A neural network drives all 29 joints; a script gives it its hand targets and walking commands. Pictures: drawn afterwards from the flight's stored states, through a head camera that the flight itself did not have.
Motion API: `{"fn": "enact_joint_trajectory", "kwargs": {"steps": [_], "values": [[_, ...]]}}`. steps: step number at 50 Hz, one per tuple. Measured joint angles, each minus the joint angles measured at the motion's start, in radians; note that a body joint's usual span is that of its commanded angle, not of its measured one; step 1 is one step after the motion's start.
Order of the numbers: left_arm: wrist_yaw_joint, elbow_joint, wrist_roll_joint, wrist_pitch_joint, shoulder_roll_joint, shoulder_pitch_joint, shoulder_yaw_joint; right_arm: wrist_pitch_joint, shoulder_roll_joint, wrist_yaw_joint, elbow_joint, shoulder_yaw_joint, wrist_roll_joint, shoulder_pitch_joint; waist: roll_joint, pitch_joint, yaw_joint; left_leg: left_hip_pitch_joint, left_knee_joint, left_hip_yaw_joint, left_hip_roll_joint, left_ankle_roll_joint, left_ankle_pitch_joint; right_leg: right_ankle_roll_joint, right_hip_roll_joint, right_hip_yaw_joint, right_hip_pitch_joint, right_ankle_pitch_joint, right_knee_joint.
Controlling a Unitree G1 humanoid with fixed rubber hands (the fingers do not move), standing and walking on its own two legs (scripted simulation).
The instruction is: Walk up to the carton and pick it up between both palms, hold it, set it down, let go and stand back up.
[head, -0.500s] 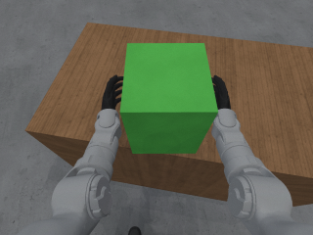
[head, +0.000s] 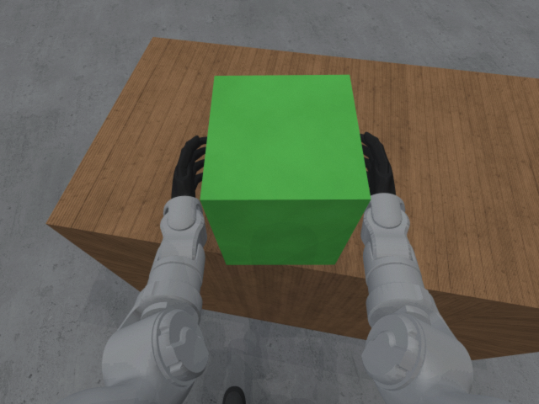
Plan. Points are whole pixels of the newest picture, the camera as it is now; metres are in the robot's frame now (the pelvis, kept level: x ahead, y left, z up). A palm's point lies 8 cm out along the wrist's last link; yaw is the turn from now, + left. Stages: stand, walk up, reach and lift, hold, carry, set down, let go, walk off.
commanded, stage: reach and lift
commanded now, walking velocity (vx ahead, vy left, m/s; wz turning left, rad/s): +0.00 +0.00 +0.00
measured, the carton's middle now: (281, 180) +0.47 +0.00 -0.01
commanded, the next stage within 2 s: none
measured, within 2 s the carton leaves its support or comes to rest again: leaves its support in 1.56 s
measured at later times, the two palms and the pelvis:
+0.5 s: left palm (187, 187) +0.43 +0.14 +0.03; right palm (379, 188) +0.43 -0.15 +0.03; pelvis +0.02 +0.00 +0.00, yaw +2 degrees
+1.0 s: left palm (187, 189) +0.43 +0.14 +0.02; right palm (379, 188) +0.43 -0.15 +0.03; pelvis +0.02 +0.00 +0.00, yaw +2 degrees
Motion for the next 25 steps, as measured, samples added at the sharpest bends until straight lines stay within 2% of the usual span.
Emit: {"fn": "enact_joint_trajectory", "kwargs": {"steps": [6, 12, 25], "values": [[-0.012, -0.061, 0.004, 0.055, -0.001, 0.029, -0.054, 0.013, 0.034, 0.006, -0.046, -0.026, -0.016, 0.030, -0.015, 0.048, -0.020, 0.069, -0.018, -0.015, -0.005, -0.007, -0.006, 0.001, -0.002, -0.014, 0.081, -0.005, -0.030], [-0.013, -0.097, -0.002, 0.070, -0.011, 0.074, -0.086, 0.011, 0.051, 0.014, -0.073, -0.022, -0.015, 0.073, -0.020, 0.053, -0.030, 0.108, -0.018, -0.027, -0.010, -0.011, -0.022, 0.004, -0.006, -0.024, 0.128, -0.018, -0.041], [-0.013, -0.063, -0.040, 0.055, -0.007, 0.094, -0.093, 0.018, 0.049, 0.008, -0.073, 0.007, 0.008, 0.104, -0.009, 0.061, -0.039, 0.145, -0.004, -0.035, -0.016, -0.011, -0.045, 0.016, -0.011, -0.031, 0.167, -0.041, -0.023]]}}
